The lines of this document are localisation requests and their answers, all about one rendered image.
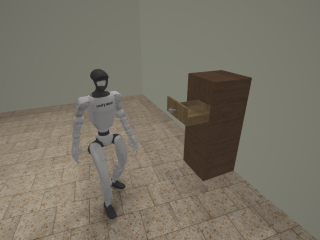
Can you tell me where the robot head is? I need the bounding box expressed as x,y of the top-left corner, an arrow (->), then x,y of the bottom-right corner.
90,69 -> 110,98

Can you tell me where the handle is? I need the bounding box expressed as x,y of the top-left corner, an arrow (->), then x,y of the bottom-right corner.
168,108 -> 176,113

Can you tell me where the robot left hand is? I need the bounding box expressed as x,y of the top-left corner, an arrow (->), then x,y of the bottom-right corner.
127,135 -> 139,153

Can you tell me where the robot left upper arm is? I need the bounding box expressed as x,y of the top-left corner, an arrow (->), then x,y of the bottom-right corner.
110,91 -> 125,118

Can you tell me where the cabinet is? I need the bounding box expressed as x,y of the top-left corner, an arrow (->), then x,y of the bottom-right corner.
183,70 -> 252,181

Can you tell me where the robot right hand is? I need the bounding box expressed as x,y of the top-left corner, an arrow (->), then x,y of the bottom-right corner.
71,145 -> 82,164

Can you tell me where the robot left forearm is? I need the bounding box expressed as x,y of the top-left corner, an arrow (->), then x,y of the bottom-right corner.
119,115 -> 133,136

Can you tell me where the robot right forearm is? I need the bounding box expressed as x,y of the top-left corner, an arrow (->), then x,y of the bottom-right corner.
71,117 -> 81,146

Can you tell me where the drawer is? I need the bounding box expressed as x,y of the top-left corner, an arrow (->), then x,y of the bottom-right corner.
167,96 -> 211,127

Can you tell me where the left robot shin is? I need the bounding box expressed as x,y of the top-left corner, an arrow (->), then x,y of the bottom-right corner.
112,166 -> 126,183

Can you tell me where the robot right upper arm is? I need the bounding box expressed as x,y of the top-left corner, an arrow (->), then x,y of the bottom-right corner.
74,96 -> 91,125

